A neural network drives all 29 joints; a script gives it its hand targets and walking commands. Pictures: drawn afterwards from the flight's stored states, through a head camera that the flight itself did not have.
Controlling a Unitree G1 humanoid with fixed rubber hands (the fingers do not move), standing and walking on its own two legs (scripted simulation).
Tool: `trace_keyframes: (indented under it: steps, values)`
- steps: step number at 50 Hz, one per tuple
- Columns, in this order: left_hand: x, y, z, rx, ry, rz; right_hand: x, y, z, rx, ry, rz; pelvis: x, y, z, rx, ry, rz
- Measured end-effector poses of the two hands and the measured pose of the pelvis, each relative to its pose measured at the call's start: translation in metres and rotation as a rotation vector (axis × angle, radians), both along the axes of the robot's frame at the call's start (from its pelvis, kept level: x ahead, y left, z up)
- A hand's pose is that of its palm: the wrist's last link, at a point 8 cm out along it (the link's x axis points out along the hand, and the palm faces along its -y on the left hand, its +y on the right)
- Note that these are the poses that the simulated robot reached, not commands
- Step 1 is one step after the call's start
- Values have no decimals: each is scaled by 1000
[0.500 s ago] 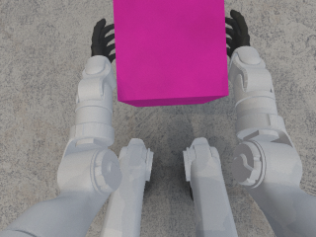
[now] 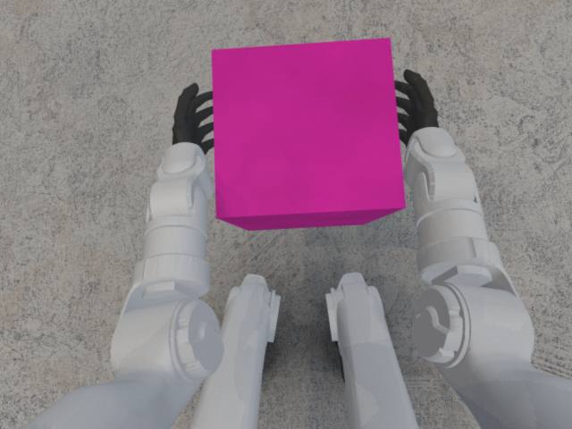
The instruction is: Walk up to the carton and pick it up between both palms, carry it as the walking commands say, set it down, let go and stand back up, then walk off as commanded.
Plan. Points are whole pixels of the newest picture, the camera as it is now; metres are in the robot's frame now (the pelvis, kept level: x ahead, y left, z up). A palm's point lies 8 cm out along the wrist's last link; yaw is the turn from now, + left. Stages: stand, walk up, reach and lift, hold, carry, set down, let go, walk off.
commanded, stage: reach and lift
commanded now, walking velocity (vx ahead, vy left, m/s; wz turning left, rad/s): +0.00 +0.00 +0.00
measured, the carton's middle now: (303, 155) +0.48 -0.01 -0.13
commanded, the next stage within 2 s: none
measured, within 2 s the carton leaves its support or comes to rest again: neither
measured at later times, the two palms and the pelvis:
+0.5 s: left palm (164, 137) +0.45 +0.14 +0.01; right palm (440, 122) +0.46 -0.16 +0.01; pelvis +0.02 +0.00 +0.06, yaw -1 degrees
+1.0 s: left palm (128, 124) +0.43 +0.15 +0.09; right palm (472, 105) +0.44 -0.15 +0.08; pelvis +0.04 +0.00 +0.13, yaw -1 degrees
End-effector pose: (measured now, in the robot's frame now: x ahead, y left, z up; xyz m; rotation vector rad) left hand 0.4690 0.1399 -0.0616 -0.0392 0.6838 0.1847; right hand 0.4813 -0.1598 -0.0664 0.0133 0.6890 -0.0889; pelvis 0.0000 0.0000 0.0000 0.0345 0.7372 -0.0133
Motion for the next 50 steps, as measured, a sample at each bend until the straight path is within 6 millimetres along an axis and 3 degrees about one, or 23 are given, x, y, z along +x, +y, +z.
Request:
trace_keyframes:
  steps: [50]
  values:
    - [-35, 6, 149, 5, -3, -4, -37, 5, 147, -1, -2, -6, 41, -2, 133, -11, -199, -11]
